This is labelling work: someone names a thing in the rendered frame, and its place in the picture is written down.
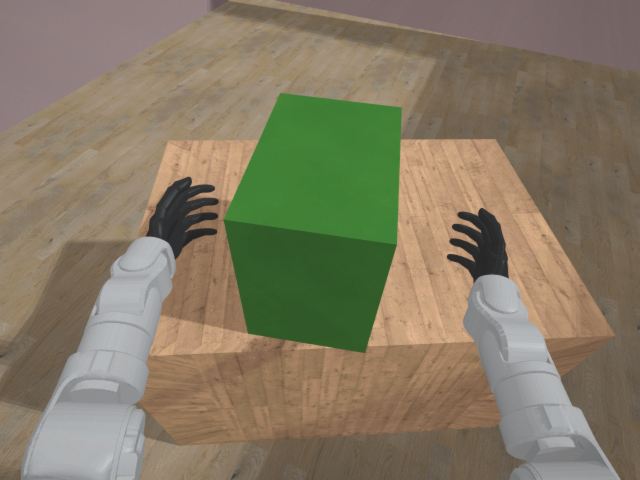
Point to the left robot hand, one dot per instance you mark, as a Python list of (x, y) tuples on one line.
[(169, 222)]

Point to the pedestal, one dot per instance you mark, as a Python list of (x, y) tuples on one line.
[(210, 382)]

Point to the carton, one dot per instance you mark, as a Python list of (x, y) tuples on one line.
[(312, 227)]

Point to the left robot upper arm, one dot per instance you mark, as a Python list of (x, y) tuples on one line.
[(89, 441)]

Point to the left robot forearm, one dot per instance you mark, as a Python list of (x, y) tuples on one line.
[(110, 363)]

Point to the right robot hand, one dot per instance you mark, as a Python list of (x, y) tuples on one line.
[(490, 256)]

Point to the right robot forearm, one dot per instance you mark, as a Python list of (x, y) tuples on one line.
[(538, 422)]

